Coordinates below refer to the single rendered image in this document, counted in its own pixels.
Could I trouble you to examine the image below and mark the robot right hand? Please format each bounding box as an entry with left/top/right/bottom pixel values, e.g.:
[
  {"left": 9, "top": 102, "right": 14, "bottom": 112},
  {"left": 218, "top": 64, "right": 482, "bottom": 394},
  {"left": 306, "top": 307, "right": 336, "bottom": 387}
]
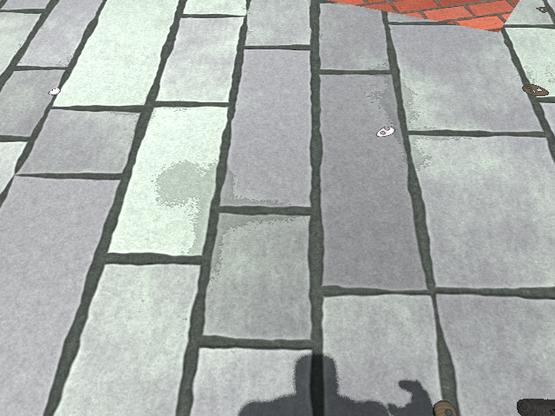
[{"left": 517, "top": 399, "right": 555, "bottom": 416}]

